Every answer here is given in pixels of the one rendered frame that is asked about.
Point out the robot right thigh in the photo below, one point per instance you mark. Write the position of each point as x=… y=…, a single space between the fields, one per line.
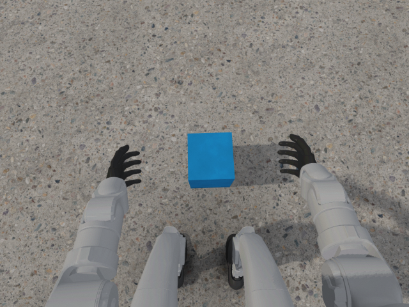
x=263 y=283

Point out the left robot hand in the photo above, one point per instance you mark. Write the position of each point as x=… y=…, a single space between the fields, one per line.
x=118 y=165

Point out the carton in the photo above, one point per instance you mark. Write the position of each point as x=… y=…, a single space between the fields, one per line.
x=210 y=160

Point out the right robot hand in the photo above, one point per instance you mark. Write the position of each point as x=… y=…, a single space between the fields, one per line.
x=302 y=154

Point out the robot right shin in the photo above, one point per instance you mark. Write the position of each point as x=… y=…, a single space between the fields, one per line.
x=238 y=271

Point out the right robot upper arm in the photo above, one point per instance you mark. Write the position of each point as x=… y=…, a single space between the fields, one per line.
x=359 y=282

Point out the robot left forearm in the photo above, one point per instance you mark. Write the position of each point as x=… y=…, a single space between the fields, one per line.
x=94 y=254

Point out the robot right forearm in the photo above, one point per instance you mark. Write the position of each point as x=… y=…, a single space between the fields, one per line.
x=339 y=231

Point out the left robot upper arm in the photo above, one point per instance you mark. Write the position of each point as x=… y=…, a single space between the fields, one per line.
x=94 y=293

